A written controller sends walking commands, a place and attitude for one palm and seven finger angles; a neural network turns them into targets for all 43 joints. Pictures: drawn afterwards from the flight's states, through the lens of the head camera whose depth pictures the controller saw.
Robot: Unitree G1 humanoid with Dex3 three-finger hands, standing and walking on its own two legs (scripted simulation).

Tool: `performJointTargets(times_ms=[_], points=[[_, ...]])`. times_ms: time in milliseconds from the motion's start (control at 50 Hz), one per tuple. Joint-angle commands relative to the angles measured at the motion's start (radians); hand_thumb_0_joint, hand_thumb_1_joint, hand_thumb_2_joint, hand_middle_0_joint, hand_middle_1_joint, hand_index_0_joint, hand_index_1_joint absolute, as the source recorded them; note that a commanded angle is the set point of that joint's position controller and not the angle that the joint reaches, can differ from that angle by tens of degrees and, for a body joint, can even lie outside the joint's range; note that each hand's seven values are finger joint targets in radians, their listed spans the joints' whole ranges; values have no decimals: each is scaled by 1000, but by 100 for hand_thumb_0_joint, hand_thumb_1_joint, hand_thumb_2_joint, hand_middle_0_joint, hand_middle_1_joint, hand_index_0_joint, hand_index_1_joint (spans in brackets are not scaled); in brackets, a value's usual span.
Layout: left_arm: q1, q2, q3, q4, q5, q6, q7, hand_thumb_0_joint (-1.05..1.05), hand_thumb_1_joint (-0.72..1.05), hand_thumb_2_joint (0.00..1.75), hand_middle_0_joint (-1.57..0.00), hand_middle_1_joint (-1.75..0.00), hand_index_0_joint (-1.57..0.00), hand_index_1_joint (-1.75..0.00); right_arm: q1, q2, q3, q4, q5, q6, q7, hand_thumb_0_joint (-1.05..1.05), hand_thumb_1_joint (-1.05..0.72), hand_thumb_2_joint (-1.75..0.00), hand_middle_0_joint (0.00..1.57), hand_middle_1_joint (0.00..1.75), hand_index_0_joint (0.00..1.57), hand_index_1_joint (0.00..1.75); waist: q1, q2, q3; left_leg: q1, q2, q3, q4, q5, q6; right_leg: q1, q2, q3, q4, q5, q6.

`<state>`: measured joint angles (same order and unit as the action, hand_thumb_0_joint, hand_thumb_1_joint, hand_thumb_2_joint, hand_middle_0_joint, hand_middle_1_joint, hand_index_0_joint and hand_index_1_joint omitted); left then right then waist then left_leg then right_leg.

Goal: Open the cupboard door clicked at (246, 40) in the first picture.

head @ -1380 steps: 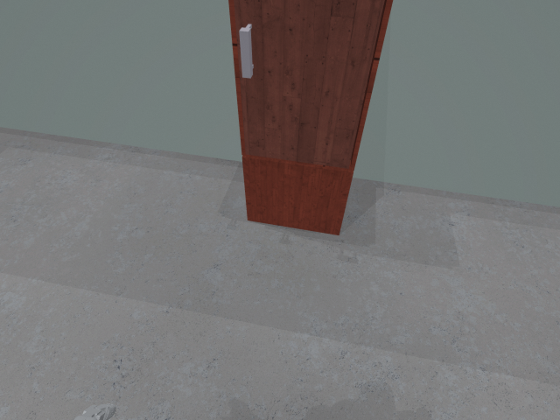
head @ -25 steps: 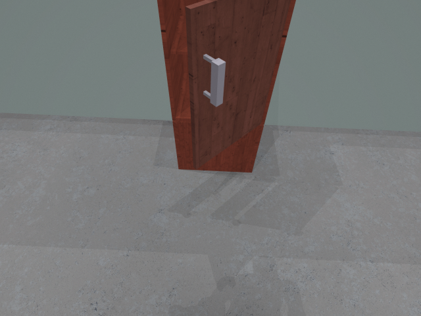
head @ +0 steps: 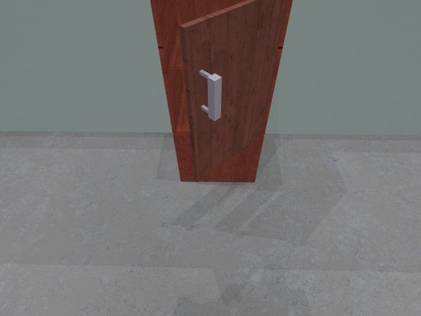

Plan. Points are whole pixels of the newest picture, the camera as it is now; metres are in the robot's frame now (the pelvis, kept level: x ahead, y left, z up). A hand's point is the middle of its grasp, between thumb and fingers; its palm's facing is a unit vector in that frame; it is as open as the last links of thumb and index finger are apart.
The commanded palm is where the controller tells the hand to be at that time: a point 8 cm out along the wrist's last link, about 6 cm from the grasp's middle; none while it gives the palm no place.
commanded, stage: let the arm hang, fingers relaxed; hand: left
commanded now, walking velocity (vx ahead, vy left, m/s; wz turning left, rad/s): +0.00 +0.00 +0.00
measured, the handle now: (209, 95) +0.65 +0.04 +0.05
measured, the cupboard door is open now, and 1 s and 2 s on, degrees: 45 45 45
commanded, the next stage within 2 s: look to check the result in 0.06 s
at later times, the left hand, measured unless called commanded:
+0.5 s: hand out of the picture +0.08 +0.22 -0.16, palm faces +0.00 -0.95 -0.32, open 7.4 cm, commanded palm none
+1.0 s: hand out of the picture +0.08 +0.20 -0.17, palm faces -0.07 -0.96 -0.26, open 7.4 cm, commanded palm none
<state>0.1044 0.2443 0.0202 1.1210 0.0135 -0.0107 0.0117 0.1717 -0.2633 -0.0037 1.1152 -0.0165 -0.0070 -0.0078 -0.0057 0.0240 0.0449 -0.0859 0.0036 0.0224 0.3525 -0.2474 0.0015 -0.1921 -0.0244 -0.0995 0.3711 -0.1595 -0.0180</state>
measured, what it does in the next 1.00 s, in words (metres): stands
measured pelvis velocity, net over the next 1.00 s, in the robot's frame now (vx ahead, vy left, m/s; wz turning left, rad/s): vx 0.01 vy -0.01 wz -0.10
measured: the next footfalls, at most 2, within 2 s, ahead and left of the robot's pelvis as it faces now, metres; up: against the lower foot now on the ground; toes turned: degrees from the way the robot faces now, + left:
left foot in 1.76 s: +0.10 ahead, +0.07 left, +0.00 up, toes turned -31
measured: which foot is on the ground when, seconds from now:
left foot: down 0.00-1.00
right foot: down 0.00-1.00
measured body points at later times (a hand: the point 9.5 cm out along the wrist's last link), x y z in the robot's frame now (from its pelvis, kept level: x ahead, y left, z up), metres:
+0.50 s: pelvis +0.02 -0.01 +0.00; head +0.04 -0.02 +0.45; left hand +0.08 +0.27 -0.14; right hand +0.07 -0.28 -0.15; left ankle -0.04 +0.12 -0.75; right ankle +0.03 -0.11 -0.75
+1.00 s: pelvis +0.01 -0.01 -0.01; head +0.04 -0.02 +0.44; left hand +0.09 +0.25 -0.15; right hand +0.04 -0.27 -0.16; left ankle -0.04 +0.12 -0.75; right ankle +0.03 -0.11 -0.75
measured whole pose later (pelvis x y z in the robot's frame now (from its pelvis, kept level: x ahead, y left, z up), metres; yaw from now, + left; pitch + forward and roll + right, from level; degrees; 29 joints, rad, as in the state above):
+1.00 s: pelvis +0.01 -0.01 -0.01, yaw -6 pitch +0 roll +0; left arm 0.15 0.24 0.04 1.08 0.02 0.04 0.01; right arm 0.17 -0.23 -0.02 1.06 -0.02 0.03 -0.03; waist 0.00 0.01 0.07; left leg -0.11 0.06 0.11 0.44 -0.32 -0.02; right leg -0.25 0.04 -0.02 0.45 -0.19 -0.04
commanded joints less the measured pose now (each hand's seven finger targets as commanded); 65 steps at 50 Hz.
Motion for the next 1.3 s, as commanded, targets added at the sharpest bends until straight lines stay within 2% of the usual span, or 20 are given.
performJointTargets(times_ms=[0, 340, 740, 760, 800, 860, 940, 980, 1020, 1040, 1060, 1080, 1120, 1160, 1180, 1200, 1220, 1240, 1260, 1280], points=[[7, 192, 33, -43, -2, -19, 10, 0, 90, 90, -20, -30, -20, -30, 10, -154, -28, -36, -3, -13, -14, 0, -90, -90, 20, 30, 20, 30, 6, 1, -38, -82, 113, -84, -86, 185, 22, 109, -110, 114, -45, 155, -26], [7, 209, 34, -39, -4, -25, 10, 0, 90, 90, -20, -30, -20, -30, -13, -181, -28, -40, -1, -12, -19, 0, -90, -90, 20, 30, 20, 30, 1, -16, -86, -15, 120, -68, -82, 248, 17, 147, -115, 115, -55, 269, -31], [-3, 223, 33, -39, -4, -26, 9, 0, 90, 90, -20, -30, -20, -30, -11, -189, -28, -30, -3, -10, -17, 0, -90, -90, 20, 30, 20, 30, 1, -15, -65, -10, 123, -58, -99, 201, 14, 139, -110, 137, -77, 238, -33], [-5, 219, 36, -45, -3, -23, 8, 0, 90, 90, -20, -30, -20, -30, -5, -186, -29, -33, -4, -9, -20, 0, -90, -90, 20, 30, 20, 30, 0, -14, -64, -3, 127, -48, -83, 211, 13, 127, -110, 143, -65, 267, -34], [26, 144, 27, -41, -3, -3, 13, 0, 90, 90, -20, -30, -20, -30, 46, -98, -17, -24, -4, 5, -24, 0, -90, -90, 20, 30, 20, 30, -7, -26, -62, -10, 132, -11, -46, 205, -1, 102, -111, 148, -33, 306, -24], [47, 151, 41, -60, 0, 19, 10, 0, 90, 90, -20, -30, -20, -30, 73, -100, -29, -45, -3, 21, -32, 0, -90, -90, 20, 30, 20, 30, -6, -37, -35, -37, 132, 26, 6, 145, -6, 55, -108, 183, 7, 310, -34], [48, 160, 59, -110, 6, 37, 1, 0, 90, 90, -20, -30, -20, -30, 80, -112, -52, -93, -3, 31, -39, 0, -90, -90, 20, 30, 20, 30, -12, -40, -36, -40, 145, 45, 63, 77, 5, -33, -94, 229, 48, 269, -46], [41, 146, 64, -137, 8, 42, -3, 0, 90, 90, -20, -30, -20, -30, 85, -121, -59, -115, -3, 31, -41, 0, -90, -90, 20, 30, 20, 30, -16, -16, -38, -33, 176, 23, 51, 51, 20, -87, -58, 219, 96, 219, -37], [27, 117, 65, -169, 9, 51, -12, 0, 90, 90, -20, -30, -20, -30, 89, -147, -71, -129, -12, 27, -46, 0, -90, -90, 20, 30, 20, 30, -17, 93, -14, -27, 270, -55, -22, 67, 65, -175, 7, 153, 254, 113, -13], [18, 97, 67, -187, 10, 56, -18, 0, 90, 90, -20, -30, -20, -30, 83, -157, -76, -136, -14, 22, -48, 0, -90, -90, 20, 30, 20, 30, -15, 181, 3, -31, 352, -100, -69, 160, 115, -227, 34, 103, 409, -137, 2], [8, 92, 74, -203, 12, 63, -20, 0, 90, 90, -20, -30, -20, -30, 83, -152, -74, -140, -18, 16, -50, 0, -90, -90, 20, 30, 20, 30, -16, 206, 20, -29, 402, -123, -85, 279, 165, -283, 35, 103, 576, -312, 15], [16, 91, 82, -208, 12, 65, -21, 0, 90, 90, -20, -30, -20, -30, 84, -140, -68, -147, -18, 12, -52, 0, -90, -90, 20, 30, 20, 30, -1, 172, 13, -9, 418, -115, -65, 365, 189, -315, 17, 130, 651, -344, 20], [26, 69, 83, -218, 8, 60, -29, 0, 90, 90, -20, -30, -20, -30, 43, -138, -75, -170, -23, 7, -53, 0, -90, -90, 20, 30, 20, 30, 18, 130, 23, -7, 396, -34, 1, 465, 171, -299, -18, 128, 585, -354, 19], [67, 48, 78, -215, 7, 49, -35, 0, 90, 90, -20, -30, -20, -30, 30, -152, -80, -173, -26, 11, -49, 0, -90, -90, 20, 30, 20, 30, 26, 151, -5, 14, 353, 47, 94, 515, 110, -196, -9, 59, 404, -312, 13], [109, 54, 83, -205, 8, 44, -36, 0, 90, 90, -20, -30, -20, -30, 35, -153, -84, -175, -21, 15, -46, 0, -90, -90, 20, 30, 20, 30, 38, 101, -23, -3, 324, 84, 172, 490, 79, -122, 14, 27, 307, -216, 13], [182, 73, 93, -186, 8, 38, -34, 0, 90, 90, -20, -30, -20, -30, 26, -155, -88, -181, -12, 17, -43, 0, -90, -90, 20, 30, 20, 30, 77, 54, -56, -68, 285, 116, 303, 412, 42, 9, 19, 34, 157, -38, 4], [259, 177, 113, -165, 19, 22, -21, 0, 90, 90, -20, -30, -20, -30, 24, -101, -86, -207, 5, 22, -37, 0, -90, -90, 20, 30, 20, 30, 105, -236, -86, -257, 158, 179, 557, 69, -26, 154, -159, 326, -8, 293, -60], [293, 247, 126, -161, 9, 20, -4, 0, 90, 90, -20, -30, -20, -30, -14, -56, -77, -250, 12, 27, -33, 0, -90, -90, 20, 30, 20, 30, 112, -389, -82, -423, 27, 103, 787, -407, -55, 168, -343, 624, -38, 635, -186], [277, 233, 121, -165, 2, 21, 7, 0, 90, 90, -20, -30, -20, -30, -2, -70, -77, -243, 11, 42, -33, 0, -90, -90, 20, 30, 20, 30, 94, -314, -84, -444, 64, -33, 865, -393, -45, 142, -343, 588, -42, 465, -230], [213, 192, 116, -188, 3, 28, 16, 0, 90, 90, -20, -30, -20, -30, -22, -53, -82, -239, 10, 46, -27, 0, -90, -90, 20, 30, 20, 30, 71, -181, -28, -464, 89, -41, 883, -319, -42, 65, -303, 546, -55, 261, -225]])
